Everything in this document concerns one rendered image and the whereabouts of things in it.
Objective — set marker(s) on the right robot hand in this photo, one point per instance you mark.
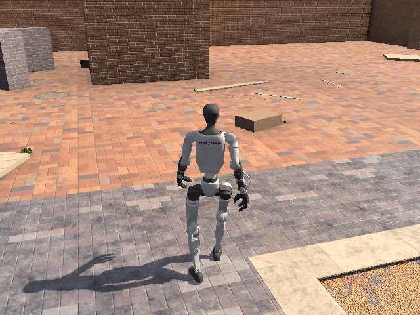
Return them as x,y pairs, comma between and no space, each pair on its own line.
245,201

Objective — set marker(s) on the left robot hand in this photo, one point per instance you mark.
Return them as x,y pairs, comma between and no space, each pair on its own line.
185,178

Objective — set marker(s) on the right robot foot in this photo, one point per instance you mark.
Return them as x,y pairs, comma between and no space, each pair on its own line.
216,255

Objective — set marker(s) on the right robot upper arm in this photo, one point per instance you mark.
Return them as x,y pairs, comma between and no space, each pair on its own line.
233,149

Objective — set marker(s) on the left robot forearm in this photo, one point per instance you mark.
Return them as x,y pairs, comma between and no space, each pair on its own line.
181,169

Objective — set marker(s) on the left robot foot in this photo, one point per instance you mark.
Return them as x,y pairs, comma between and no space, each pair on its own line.
198,277

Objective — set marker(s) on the left robot upper arm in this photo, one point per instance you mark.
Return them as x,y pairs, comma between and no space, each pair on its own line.
187,148

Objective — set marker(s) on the right robot forearm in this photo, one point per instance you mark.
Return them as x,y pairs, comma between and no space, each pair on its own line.
238,173

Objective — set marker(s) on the robot foot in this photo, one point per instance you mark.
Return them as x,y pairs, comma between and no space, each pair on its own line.
198,277
216,255

